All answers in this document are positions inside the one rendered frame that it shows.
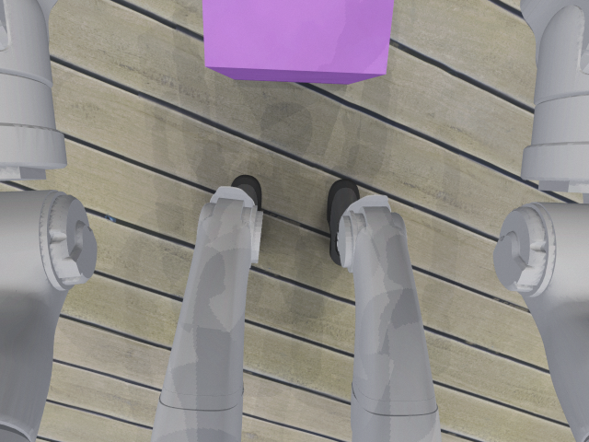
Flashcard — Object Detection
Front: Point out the left robot forearm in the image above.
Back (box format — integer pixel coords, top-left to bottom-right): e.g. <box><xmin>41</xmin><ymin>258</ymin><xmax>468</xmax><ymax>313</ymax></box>
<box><xmin>0</xmin><ymin>0</ymin><xmax>67</xmax><ymax>181</ymax></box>

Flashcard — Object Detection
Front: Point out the robot left foot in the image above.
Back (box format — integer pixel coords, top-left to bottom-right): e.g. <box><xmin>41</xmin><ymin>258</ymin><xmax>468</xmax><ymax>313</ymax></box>
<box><xmin>231</xmin><ymin>175</ymin><xmax>261</xmax><ymax>211</ymax></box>

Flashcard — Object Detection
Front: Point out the robot right foot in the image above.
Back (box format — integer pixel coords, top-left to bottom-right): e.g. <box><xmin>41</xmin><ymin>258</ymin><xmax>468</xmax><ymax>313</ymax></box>
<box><xmin>327</xmin><ymin>179</ymin><xmax>360</xmax><ymax>266</ymax></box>

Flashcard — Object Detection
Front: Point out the robot right upper arm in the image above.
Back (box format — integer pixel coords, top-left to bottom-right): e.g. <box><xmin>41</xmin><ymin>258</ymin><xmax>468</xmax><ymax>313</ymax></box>
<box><xmin>493</xmin><ymin>202</ymin><xmax>589</xmax><ymax>442</ymax></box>

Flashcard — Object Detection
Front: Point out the carton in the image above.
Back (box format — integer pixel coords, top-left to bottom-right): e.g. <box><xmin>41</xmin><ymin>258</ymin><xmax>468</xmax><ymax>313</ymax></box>
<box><xmin>202</xmin><ymin>0</ymin><xmax>394</xmax><ymax>85</ymax></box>

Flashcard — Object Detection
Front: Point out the robot left upper arm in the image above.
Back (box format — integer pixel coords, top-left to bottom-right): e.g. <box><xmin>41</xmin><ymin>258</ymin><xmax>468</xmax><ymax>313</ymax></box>
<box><xmin>0</xmin><ymin>190</ymin><xmax>98</xmax><ymax>442</ymax></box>

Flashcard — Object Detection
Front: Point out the robot foot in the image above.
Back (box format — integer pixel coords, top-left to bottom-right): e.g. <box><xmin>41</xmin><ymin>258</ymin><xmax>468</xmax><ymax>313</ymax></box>
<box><xmin>327</xmin><ymin>179</ymin><xmax>360</xmax><ymax>266</ymax></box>
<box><xmin>231</xmin><ymin>175</ymin><xmax>261</xmax><ymax>211</ymax></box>

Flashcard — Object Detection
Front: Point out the right robot forearm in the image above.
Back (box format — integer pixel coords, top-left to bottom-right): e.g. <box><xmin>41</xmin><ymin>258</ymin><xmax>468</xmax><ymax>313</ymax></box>
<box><xmin>520</xmin><ymin>0</ymin><xmax>589</xmax><ymax>204</ymax></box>

